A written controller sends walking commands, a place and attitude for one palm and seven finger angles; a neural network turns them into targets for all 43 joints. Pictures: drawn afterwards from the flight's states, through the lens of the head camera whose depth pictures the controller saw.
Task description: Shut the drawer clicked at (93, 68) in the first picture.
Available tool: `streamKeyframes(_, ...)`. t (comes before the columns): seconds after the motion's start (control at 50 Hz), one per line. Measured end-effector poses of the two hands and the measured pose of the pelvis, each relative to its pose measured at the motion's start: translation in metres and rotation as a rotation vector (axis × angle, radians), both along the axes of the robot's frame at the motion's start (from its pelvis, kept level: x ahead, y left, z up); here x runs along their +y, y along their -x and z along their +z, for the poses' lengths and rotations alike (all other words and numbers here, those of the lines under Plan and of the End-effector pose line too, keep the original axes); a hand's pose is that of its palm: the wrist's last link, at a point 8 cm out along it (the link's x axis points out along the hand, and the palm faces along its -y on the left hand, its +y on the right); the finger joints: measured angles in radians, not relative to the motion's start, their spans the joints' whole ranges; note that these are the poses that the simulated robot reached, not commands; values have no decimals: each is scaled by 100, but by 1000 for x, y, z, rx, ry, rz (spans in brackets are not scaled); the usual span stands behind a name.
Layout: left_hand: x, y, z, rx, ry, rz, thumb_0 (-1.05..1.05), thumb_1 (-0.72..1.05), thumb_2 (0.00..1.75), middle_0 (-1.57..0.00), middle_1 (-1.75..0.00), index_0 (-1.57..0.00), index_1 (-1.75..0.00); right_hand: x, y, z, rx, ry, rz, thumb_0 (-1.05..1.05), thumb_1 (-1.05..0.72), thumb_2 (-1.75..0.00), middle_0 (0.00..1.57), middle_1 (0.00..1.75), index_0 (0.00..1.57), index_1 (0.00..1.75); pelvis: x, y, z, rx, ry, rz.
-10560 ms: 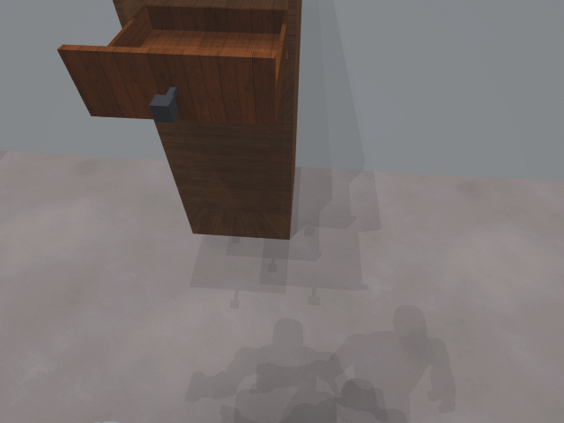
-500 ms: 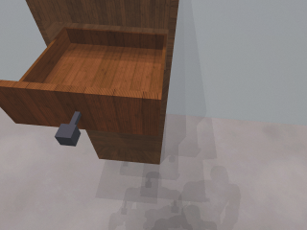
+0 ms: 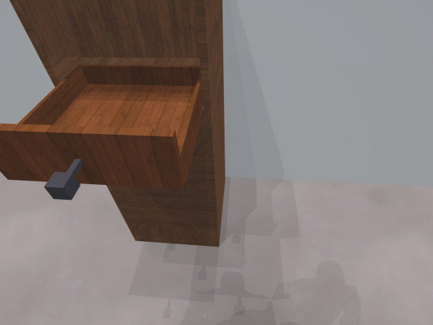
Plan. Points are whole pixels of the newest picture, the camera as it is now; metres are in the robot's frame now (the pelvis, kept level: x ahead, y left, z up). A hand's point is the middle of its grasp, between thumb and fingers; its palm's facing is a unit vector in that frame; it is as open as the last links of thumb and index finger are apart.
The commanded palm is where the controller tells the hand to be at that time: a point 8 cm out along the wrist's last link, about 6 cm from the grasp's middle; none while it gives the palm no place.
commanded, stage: come to a stop and stand still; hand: left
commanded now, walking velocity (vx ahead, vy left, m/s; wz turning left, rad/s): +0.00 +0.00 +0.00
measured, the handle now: (68, 177) +0.34 +0.29 +0.13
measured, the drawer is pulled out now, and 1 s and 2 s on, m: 0.29 0.29 0.29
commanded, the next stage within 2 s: look again from close up in 0.38 s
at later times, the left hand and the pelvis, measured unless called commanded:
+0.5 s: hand out of the picture +0.00 +0.16 -0.17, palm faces +0.04 -0.99 -0.16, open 7.3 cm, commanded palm none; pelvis +0.02 +0.00 +0.00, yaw +0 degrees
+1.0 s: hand out of the picture +0.02 +0.19 -0.17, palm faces +0.03 -0.99 -0.16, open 7.4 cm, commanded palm none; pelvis +0.03 +0.03 +0.00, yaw +0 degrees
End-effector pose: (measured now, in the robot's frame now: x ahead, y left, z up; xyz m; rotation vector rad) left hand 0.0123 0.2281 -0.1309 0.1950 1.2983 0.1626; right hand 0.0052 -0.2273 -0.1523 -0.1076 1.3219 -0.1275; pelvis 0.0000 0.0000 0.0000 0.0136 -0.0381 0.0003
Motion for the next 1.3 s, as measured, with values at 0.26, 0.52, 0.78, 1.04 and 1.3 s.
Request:
streamKeyframes(0.26, -28, 25, -10, 97, 64, 46, 1, 90, 90, -20, -30, -21, -30, 4, 51, 5, 191, -7, -23, 1, -91, -90, 19, 30, 20, 30, -10, -8, 2, 9, 9, 12)
streamKeyframes(0.52, -20, 13, -13, 91, 77, 50, 1, 91, 90, -20, -30, -20, -30, 27, 14, 6, 116, -17, -16, 1, -91, -90, 19, 30, 20, 30, 0, -19, 3, 12, 13, 7)
streamKeyframes(0.78, -1, 4, -13, 91, 73, 48, 1, 91, 90, -20, -30, -20, -30, 34, -10, 8, 77, 11, -8, 1, -92, -90, 19, 30, 20, 30, 17, -27, 4, 15, 11, 0)
streamKeyframes(1.04, 9, -1, -13, 90, 73, 43, 1, 91, 90, -20, -30, -20, -30, 45, -11, 9, 81, 11, -10, 1, -92, -90, 19, 30, 20, 30, 27, -29, 4, 12, 10, -4)
streamKeyframes(1.3, 28, -168, 156, -1020, -9, -10, 4, 95, 90, -27, -38, -27, -38, 14, -115, 41, -569, 111, 38, 3, -92, -90, 20, 30, 20, 30, 37, -18, -9, 44, 10, 44)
